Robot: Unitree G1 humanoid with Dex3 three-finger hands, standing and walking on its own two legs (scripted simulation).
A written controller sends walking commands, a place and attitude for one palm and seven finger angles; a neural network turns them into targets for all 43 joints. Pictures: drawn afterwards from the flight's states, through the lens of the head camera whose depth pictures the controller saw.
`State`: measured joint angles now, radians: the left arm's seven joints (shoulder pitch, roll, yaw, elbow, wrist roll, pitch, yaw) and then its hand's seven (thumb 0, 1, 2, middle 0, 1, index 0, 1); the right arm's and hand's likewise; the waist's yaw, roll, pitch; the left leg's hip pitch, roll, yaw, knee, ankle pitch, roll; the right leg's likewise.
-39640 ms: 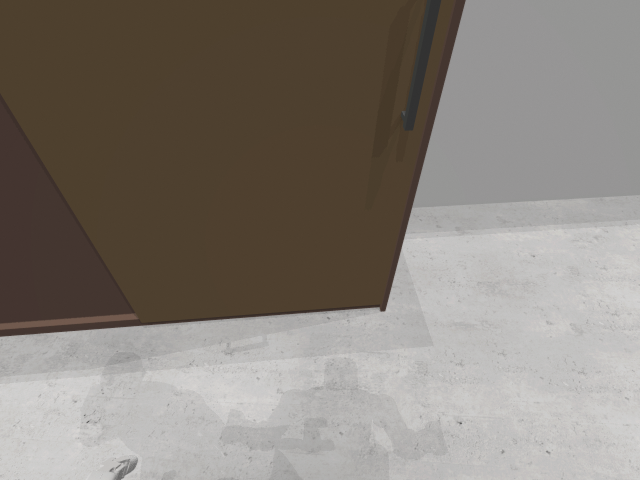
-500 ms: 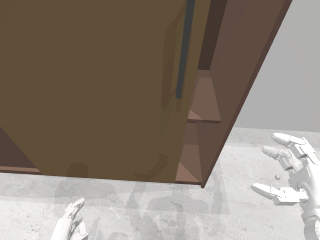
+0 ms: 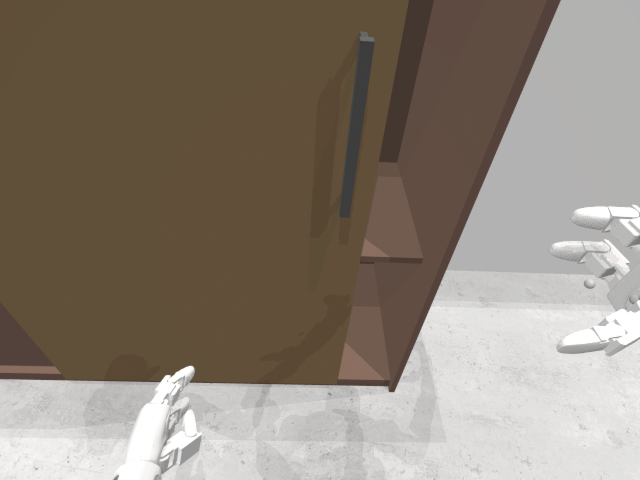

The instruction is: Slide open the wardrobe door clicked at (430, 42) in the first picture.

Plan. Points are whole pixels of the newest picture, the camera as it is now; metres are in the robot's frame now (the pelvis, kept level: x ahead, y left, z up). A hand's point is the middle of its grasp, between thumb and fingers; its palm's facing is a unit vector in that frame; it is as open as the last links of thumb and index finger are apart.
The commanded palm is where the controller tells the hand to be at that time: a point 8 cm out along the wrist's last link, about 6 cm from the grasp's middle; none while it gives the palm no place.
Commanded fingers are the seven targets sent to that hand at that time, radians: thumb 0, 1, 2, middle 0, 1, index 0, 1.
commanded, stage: raise the hand with hooked fingers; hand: right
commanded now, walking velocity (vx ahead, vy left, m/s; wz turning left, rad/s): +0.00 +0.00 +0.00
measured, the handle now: (352, 135) +0.57 -0.06 +0.18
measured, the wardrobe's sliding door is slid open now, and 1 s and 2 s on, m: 0.18 0.18 0.18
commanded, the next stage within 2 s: move the hooked fingers beside the handle in 0.60 s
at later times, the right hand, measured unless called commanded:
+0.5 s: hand (589, 251) +0.29 -0.27 +0.21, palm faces +0.12 +0.99 -0.07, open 14.0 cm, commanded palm +0.25 -0.31 +0.21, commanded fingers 0.00 0.50 -0.30 0.30 1.20 0.30 1.20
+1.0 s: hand (534, 234) +0.32 -0.24 +0.20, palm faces +0.02 +1.00 -0.05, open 14.0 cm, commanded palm +0.29 -0.28 +0.20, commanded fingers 0.00 0.50 -0.30 0.30 1.20 0.30 1.20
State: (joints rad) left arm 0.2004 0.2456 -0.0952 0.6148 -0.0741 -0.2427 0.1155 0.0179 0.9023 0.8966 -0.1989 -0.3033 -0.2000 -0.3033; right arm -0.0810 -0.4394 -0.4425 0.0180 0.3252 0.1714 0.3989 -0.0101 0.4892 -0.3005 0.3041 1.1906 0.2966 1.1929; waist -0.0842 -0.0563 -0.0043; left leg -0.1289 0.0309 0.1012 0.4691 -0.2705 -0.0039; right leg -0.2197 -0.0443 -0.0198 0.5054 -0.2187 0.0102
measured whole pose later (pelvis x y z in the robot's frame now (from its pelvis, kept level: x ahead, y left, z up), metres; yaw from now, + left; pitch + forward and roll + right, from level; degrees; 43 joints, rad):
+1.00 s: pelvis +0.01 +0.00 +0.00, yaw +0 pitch -3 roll +0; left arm 0.18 0.26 -0.08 0.62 -0.09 -0.19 0.11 0.02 0.90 0.90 -0.20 -0.30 -0.20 -0.30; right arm -0.28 -0.41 -0.37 0.12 0.29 0.27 0.37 -0.01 0.50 -0.29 0.30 1.20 0.29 1.20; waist -0.07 -0.06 0.00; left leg -0.13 0.04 0.09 0.45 -0.27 0.00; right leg -0.21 -0.04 -0.03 0.47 -0.21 0.01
